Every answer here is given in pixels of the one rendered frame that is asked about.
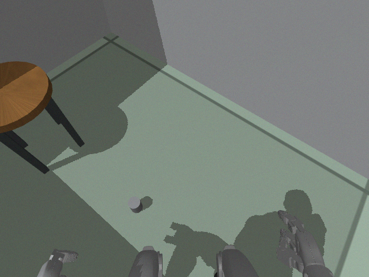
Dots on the can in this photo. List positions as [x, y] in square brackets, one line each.
[135, 204]

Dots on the left robot hand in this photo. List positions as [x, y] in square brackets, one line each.
[53, 267]

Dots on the right robot arm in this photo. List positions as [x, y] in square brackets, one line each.
[317, 271]

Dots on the stool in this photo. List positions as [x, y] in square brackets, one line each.
[25, 91]

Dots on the right robot hand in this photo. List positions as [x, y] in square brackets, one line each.
[303, 251]

